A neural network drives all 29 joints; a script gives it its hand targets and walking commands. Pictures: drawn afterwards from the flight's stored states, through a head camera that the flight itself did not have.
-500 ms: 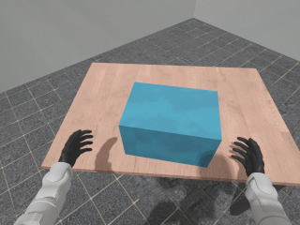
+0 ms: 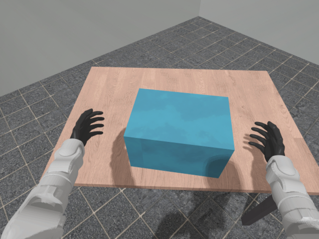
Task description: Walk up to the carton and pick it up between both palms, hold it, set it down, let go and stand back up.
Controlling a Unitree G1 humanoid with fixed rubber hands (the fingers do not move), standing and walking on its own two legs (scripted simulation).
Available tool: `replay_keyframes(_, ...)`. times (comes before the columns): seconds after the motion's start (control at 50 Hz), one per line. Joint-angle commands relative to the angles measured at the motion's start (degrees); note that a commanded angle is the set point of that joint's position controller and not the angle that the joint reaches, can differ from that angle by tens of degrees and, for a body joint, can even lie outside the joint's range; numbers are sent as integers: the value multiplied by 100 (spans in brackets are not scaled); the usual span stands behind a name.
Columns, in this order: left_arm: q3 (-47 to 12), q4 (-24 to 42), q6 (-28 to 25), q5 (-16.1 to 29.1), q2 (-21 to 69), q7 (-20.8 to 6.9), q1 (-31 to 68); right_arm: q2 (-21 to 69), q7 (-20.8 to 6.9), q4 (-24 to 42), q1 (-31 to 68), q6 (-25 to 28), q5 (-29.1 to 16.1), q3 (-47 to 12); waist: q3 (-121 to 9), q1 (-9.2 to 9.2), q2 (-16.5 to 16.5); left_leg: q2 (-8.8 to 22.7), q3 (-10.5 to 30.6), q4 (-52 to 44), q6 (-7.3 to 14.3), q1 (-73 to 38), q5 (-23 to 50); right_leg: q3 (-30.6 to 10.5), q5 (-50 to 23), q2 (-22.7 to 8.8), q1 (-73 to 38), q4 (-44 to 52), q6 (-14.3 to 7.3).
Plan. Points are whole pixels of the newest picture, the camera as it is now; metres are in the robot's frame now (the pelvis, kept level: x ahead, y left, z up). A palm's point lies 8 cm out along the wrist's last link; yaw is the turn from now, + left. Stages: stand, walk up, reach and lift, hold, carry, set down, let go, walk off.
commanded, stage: reach and lift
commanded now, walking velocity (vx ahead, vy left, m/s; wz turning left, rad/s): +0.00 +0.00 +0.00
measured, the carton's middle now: (178, 132) +0.44 -0.09 -0.05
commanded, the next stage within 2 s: none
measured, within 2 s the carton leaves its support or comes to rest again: neither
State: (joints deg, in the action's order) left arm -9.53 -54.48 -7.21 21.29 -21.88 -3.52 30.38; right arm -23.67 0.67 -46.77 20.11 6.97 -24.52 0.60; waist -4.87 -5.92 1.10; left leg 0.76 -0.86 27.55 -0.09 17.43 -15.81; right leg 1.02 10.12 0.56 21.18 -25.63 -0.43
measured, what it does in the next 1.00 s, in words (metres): stands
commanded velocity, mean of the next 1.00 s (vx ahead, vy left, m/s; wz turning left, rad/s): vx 0.00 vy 0.00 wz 0.00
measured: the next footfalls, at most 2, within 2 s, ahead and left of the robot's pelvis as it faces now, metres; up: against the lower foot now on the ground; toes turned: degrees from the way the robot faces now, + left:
none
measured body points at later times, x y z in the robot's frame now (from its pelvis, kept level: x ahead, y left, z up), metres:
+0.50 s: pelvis -0.01 +0.00 -0.01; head +0.04 -0.01 +0.44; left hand +0.46 +0.16 +0.08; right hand +0.36 -0.34 +0.07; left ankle -0.02 +0.12 -0.74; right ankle +0.03 -0.11 -0.74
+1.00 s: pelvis -0.01 -0.01 -0.02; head +0.07 +0.00 +0.42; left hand +0.51 +0.15 +0.11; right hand +0.40 -0.35 +0.09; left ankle -0.02 +0.12 -0.74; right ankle +0.03 -0.11 -0.74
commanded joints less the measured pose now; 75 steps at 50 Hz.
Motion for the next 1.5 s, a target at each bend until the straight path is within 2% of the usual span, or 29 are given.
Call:
replay_keyframes(0.0, 305, 701, -177, 27, -986, 43, 2451, -1326, -47, 797, 2183, 224, -36, 311, -2187, -29, -103, -114, 218, -141, -91, -814, 1385, 62, -1830, 139, -750, 62, 271)
replay_keyframes(0.4, -21, -451, -67, 207, -1128, 67, 4415, -1781, -150, -236, 4050, 141, -298, -78, -3411, -133, -150, -134, 186, 295, -46, -322, 1492, 111, -2275, 149, -111, -247, 377)
replay_keyframes(0.84, -709, -1768, -177, 683, -1312, 116, 6368, -1926, -231, -1172, 5848, 25, -390, -274, -4545, -347, -46, -186, 213, 665, -65, 482, 1375, 197, -2497, 116, 259, -611, 406)
replay_keyframes(0.92, -813, -2129, -210, 688, -1263, 102, 6464, -1839, -250, -1497, 5935, 34, -416, -371, -4526, -390, -28, -197, 232, 736, -73, 621, 1401, 188, -2571, 95, 273, -669, 404)
replay_keyframes(1.1, -777, -2857, -840, 362, -932, -24, 5936, -1413, -230, -2204, 5342, 601, -502, -643, -4167, -414, 212, -197, 295, 938, -169, 727, 1680, 224, -2364, 8, 898, -727, 351)
replay_keyframes(1.24, -904, -2617, -1381, 639, -863, 129, 6306, -1510, -269, -1902, 5631, 1074, -225, -262, -5106, -433, 448, -145, 176, 1370, -372, 669, 1793, 499, -2073, 43, 1668, -1143, 357)
replay_keyframes(1.36, -874, -2709, -1608, 713, -902, 160, 6268, -1484, -212, -2062, 5688, 1308, -131, -198, -5742, -491, 290, -227, 86, 1935, -386, 1225, 1924, 421, -2448, 97, 1589, -1608, 445)
replay_keyframes(1.48, -914, -3209, -1788, 744, -890, 149, 6301, -1333, -214, -2358, 5850, 1448, -273, -414, -5666, -437, 130, -309, 12, 2207, -346, 2188, 1388, 303, -2215, 77, 1543, -1985, 531)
